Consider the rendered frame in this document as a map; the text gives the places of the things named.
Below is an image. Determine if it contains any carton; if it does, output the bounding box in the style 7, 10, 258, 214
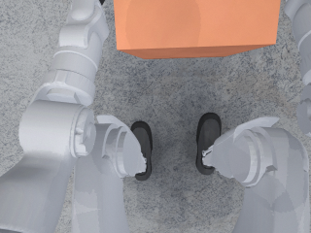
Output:
113, 0, 281, 59

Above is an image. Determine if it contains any robot right upper arm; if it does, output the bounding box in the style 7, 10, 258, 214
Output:
296, 83, 311, 137

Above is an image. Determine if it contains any robot left thigh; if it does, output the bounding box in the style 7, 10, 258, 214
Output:
71, 123, 135, 233

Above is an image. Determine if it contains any robot left foot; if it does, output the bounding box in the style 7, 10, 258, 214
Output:
130, 120, 153, 182

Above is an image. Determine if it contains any robot left forearm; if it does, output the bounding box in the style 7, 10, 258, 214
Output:
18, 0, 110, 147

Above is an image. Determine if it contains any robot left upper arm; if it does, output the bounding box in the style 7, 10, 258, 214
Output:
0, 99, 96, 233

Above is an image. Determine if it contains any robot right forearm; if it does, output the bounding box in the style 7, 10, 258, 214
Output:
284, 0, 311, 85

